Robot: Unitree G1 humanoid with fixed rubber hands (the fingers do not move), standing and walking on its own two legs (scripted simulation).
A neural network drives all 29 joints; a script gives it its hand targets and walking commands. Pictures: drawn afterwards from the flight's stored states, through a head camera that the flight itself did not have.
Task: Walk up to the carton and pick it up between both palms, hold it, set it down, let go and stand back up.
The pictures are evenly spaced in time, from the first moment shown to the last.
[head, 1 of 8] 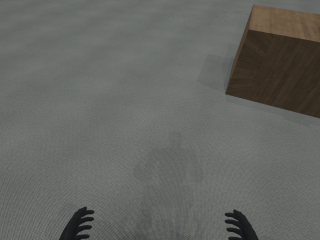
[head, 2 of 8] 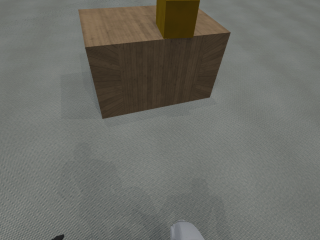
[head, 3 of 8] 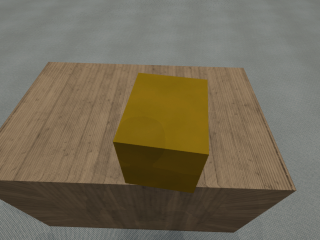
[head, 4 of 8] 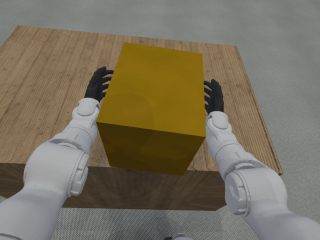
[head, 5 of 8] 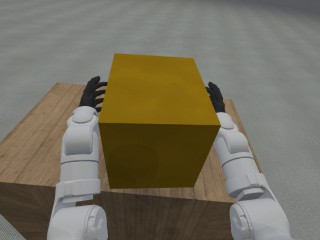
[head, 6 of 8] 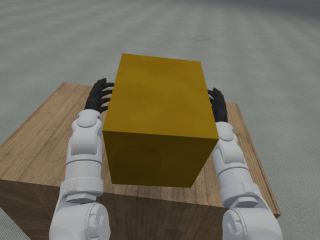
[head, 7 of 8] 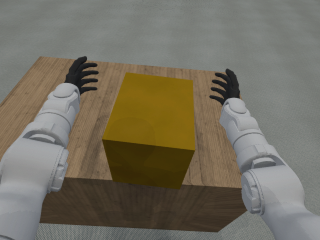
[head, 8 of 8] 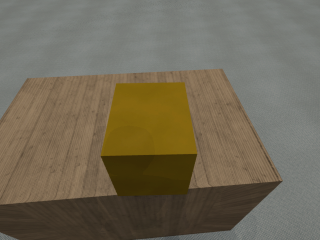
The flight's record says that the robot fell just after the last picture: no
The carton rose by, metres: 0.19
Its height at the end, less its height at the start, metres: +0.00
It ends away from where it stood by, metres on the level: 0.00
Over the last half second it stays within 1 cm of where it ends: yes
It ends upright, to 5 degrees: yes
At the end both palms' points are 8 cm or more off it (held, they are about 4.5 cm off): yes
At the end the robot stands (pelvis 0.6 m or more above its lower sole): yes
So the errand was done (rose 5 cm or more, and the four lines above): yes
